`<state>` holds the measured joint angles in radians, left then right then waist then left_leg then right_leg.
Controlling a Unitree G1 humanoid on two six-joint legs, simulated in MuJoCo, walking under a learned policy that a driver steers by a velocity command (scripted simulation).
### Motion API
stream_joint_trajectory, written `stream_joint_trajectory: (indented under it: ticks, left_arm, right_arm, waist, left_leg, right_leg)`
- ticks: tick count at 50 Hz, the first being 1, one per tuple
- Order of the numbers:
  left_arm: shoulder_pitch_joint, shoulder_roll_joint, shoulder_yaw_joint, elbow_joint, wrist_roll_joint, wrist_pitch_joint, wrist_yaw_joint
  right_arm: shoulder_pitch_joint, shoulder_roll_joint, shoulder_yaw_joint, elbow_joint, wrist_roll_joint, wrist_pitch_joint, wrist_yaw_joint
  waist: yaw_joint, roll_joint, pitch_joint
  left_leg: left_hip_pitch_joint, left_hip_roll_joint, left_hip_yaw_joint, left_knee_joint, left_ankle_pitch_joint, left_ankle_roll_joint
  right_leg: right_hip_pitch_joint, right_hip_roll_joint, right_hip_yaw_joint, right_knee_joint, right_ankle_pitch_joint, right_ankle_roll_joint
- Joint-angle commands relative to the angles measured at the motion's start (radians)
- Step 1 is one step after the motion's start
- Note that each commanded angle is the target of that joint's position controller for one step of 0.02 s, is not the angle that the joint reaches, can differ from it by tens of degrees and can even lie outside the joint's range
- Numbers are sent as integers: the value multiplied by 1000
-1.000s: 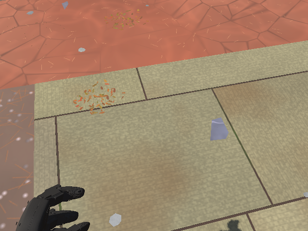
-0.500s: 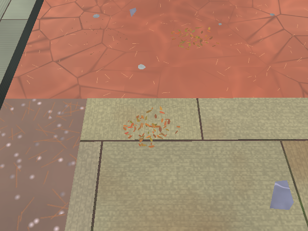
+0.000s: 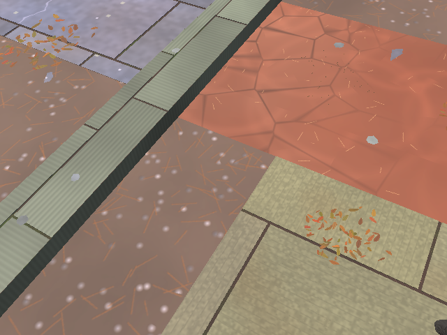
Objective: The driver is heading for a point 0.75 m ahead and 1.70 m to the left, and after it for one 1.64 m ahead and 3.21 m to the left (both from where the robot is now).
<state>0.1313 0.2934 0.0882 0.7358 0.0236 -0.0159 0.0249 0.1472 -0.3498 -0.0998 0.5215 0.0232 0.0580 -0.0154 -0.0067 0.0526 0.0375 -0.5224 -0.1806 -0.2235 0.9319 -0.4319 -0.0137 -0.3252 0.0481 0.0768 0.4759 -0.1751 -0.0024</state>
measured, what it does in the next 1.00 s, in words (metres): walks ahead, turning left: left foot, then right foot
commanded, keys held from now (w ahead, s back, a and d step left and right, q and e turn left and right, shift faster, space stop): q+shift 0.30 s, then w+q+shift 0.70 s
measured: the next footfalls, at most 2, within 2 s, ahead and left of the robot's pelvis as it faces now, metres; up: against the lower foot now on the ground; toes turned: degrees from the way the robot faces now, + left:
left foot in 0.40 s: -0.02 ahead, +0.13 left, +0.00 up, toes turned +27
right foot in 0.82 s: +0.40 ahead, +0.17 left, +0.00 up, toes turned +50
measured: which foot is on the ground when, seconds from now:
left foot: up 0.00-0.38, down 0.40-0.84, up 0.86-1.00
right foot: down 0.00-0.40, up 0.42-0.80, down 0.82-1.00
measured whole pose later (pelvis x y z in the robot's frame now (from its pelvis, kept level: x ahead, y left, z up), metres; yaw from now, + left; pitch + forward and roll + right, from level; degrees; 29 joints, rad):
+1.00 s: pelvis +0.29 +0.23 +0.00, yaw +58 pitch +2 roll -2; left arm 0.29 0.32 0.06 0.74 0.04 -0.07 0.01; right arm 0.20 -0.37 -0.07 0.71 -0.04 -0.02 0.06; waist 0.02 0.06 -0.01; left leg -0.54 0.00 -0.01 1.25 -0.26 0.10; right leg -0.20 -0.03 -0.14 0.46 -0.30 0.00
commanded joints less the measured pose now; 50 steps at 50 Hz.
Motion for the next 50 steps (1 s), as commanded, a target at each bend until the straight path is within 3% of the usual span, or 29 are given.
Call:
stream_joint_trajectory:
  ticks: [1,4,7,12,15,17,18,19,20,21,22,23,24,26,27,30,32,36,38,39,40,41,42,43,44,45,46,47,50]
  left_arm:
    - [-130,85,12,-133,-13,-3,29]
    - [-68,107,7,-123,-2,12,43]
    - [2,136,18,-108,5,22,40]
    - [-24,179,39,-102,-4,24,19]
    - [-35,189,49,-92,-24,15,0]
    - [-4,201,59,-75,-50,1,-14]
    - [-29,195,58,-72,-63,-2,-15]
    - [-39,161,51,-68,-62,-3,-14]
    - [-77,91,32,-76,-41,-1,-20]
    - [-145,2,7,-139,-17,-12,-25]
    - [-251,55,12,-207,-45,-56,-30]
    - [-279,116,26,-220,-74,-89,-43]
    - [-220,145,35,-195,-61,-109,-48]
    - [-155,156,44,-148,-19,-126,-49]
    - [-89,100,9,-95,92,-61,-78]
    - [-119,83,-2,-114,42,2,-85]
    - [-188,88,-9,-138,22,4,-84]
    - [-306,94,-19,-188,7,-14,-86]
    - [-241,110,-17,-187,-1,-22,-77]
    - [-154,124,-11,-171,-6,-27,-67]
    - [27,162,6,-124,-8,-36,-49]
    - [265,227,31,-71,2,-45,-24]
    - [462,353,58,-53,41,-49,-3]
    - [316,344,50,-79,44,-50,-10]
    - [177,228,26,-108,39,-44,-11]
    - [151,160,10,-102,34,-41,-10]
    - [157,127,1,-81,33,-42,-9]
    - [178,106,-9,-53,31,-48,-8]
    - [239,57,-23,11,5,-80,-26]
  right_arm:
    - [98,-137,-44,-22,-6,-4,5]
    - [44,-78,-16,-49,9,-1,10]
    - [-20,-59,-5,-77,9,-4,9]
    - [-21,-33,4,-72,0,-3,21]
    - [-8,-45,-7,-59,2,12,28]
    - [14,-50,-14,-44,13,19,38]
    - [82,-55,-22,-12,19,16,44]
    - [201,-71,-37,53,26,9,42]
    - [388,-115,-61,137,36,-4,33]
    - [445,-245,-80,133,21,-34,29]
    - [369,-228,-62,67,-4,-92,48]
    - [296,-167,-38,66,-8,-121,48]
    - [255,-131,-21,59,3,-130,43]
    - [197,-99,-2,48,2,-121,25]
    - [195,-149,-15,77,-62,-100,25]
    - [272,-122,-8,121,-42,-99,38]
    - [317,-120,-9,139,-38,-103,38]
    - [331,-150,-20,160,-37,-110,22]
    - [282,-162,-23,158,-34,-118,16]
    - [237,-171,-24,153,-37,-121,18]
    - [194,-181,-26,149,-41,-127,24]
    - [154,-163,-21,147,-42,-137,34]
    - [166,-25,14,96,-18,-149,33]
    - [199,8,38,73,0,-146,32]
    - [162,-40,35,112,-21,-129,31]
    - [125,-67,30,125,-44,-118,45]
    - [102,-67,28,136,-56,-109,61]
    - [74,-52,31,127,-67,-98,76]
    - [-8,-5,51,98,-63,-66,104]
  waist:
    - [-41,-151,-85]
    - [6,-158,-53]
    - [59,-191,-86]
    - [51,-211,-119]
    - [34,-224,-121]
    - [24,-218,-149]
    - [-22,-214,-147]
    - [-67,-170,-150]
    - [-140,2,-130]
    - [-133,293,-22]
    - [-150,214,-28]
    - [-114,153,34]
    - [-64,126,32]
    - [-15,80,19]
    - [-16,94,8]
    - [-33,61,25]
    - [-65,70,42]
    - [-106,95,65]
    - [-58,117,51]
    - [-6,125,27]
    - [86,92,-54]
    - [209,-13,-191]
    - [250,-351,-376]
    - [126,-497,-348]
    - [81,-311,-193]
    - [74,-170,-125]
    - [62,-124,-79]
    - [51,-152,-34]
    - [37,-163,31]
  left_leg:
    - [-153,124,73,355,39,-50]
    - [-206,185,175,341,102,-74]
    - [-230,244,197,229,96,-103]
    - [-62,278,252,14,91,-81]
    - [50,263,296,-126,83,-40]
    - [150,252,320,-217,61,9]
    - [257,235,347,-298,81,44]
    - [416,196,367,-341,62,84]
    - [611,219,251,-439,-41,157]
    - [706,457,-313,-573,-312,313]
    - [653,554,-654,-783,-517,420]
    - [617,560,-583,-814,-490,390]
    - [587,520,-489,-791,-390,350]
    - [502,428,-300,-762,-178,287]
    - [403,318,-178,-786,-65,231]
    - [354,276,-146,-788,11,248]
    - [380,287,-177,-791,25,258]
    - [422,310,-237,-764,73,259]
    - [393,330,-267,-735,198,238]
    - [344,328,-261,-688,338,217]
    - [271,289,-229,-519,540,189]
    - [133,182,-142,-196,589,154]
    - [-118,43,-6,215,149,125]
    - [-249,48,31,391,-75,134]
    - [-277,131,65,453,42,142]
    - [-257,185,98,415,115,139]
    - [-226,227,111,375,147,130]
    - [-228,250,117,357,158,120]
    - [-297,280,140,355,233,109]
  right_leg:
    - [149,-288,214,-169,59,-174]
    - [180,-261,78,-185,160,-190]
    - [292,-308,38,-184,212,-223]
    - [254,-352,-89,-175,233,-210]
    - [233,-380,-146,-142,246,-180]
    - [209,-407,-141,-166,-106,-148]
    - [138,-402,-157,-153,-294,-117]
    - [23,-365,-201,-74,-437,-80]
    - [-173,-275,-296,227,-489,-26]
    - [-618,-125,-285,704,-525,41]
    - [-784,-57,-14,791,-432,7]
    - [-800,-100,23,777,-329,-24]
    - [-745,-112,27,719,-231,-37]
    - [-585,-124,18,565,-59,-11]
    - [-458,-110,-73,576,4,28]
    - [-415,-94,-100,502,34,85]
    - [-428,-90,-89,398,64,101]
    - [-349,-72,-67,178,65,85]
    - [-188,-67,-58,114,32,60]
    - [-41,-50,-69,91,-16,46]
    - [205,-21,-89,87,-67,28]
    - [515,-86,-32,100,-137,3]
    - [780,-374,371,-69,-746,-36]
    - [665,-499,823,-311,-912,-64]
    - [515,-483,727,-285,-847,-84]
    - [416,-449,541,-247,-677,-94]
    - [343,-401,385,-254,-512,-92]
    - [295,-368,272,-270,-403,-88]
    - [278,-343,54,-305,-135,-59]
Keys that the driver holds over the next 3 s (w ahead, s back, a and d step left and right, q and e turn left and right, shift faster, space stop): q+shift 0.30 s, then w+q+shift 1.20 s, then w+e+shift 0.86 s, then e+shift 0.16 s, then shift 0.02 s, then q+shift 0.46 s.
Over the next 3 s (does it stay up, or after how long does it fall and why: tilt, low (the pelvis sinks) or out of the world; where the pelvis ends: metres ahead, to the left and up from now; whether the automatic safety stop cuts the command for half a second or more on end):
stays up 0.86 1.85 0.06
